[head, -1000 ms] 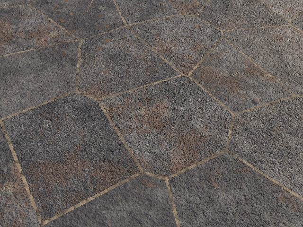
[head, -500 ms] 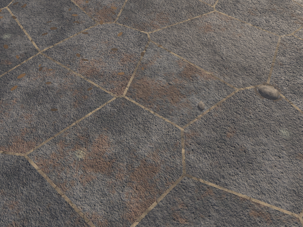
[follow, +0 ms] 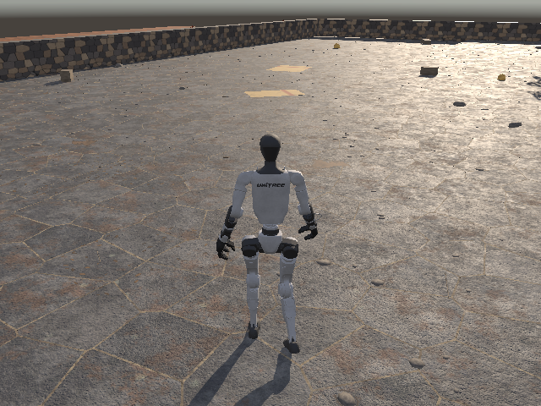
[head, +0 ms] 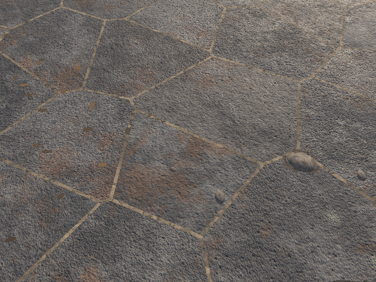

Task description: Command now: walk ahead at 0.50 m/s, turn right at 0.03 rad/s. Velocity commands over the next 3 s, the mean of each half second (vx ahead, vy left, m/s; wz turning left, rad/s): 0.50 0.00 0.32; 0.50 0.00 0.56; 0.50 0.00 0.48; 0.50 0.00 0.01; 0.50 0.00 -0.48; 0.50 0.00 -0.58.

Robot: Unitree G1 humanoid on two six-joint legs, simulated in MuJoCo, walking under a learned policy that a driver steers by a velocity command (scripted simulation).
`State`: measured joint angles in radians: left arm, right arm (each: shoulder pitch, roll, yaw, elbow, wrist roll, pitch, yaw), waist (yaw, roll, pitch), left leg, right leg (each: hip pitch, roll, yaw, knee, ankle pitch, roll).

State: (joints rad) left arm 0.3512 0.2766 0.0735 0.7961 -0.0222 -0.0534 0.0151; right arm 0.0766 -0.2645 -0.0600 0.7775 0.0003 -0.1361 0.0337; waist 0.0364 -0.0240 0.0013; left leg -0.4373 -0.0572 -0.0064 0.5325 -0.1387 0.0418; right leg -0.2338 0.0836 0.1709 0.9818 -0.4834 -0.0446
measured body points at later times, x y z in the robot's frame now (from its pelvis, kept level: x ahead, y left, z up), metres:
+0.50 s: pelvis +0.25 -0.02 +0.01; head +0.27 -0.03 +0.46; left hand +0.38 +0.26 -0.06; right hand +0.36 -0.29 -0.11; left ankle +0.14 +0.10 -0.65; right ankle +0.31 -0.12 -0.73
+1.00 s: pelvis +0.47 +0.12 +0.00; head +0.50 +0.16 +0.45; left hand +0.40 +0.42 -0.12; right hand +0.75 -0.02 -0.09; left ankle +0.49 +0.22 -0.73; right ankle +0.45 -0.08 -0.63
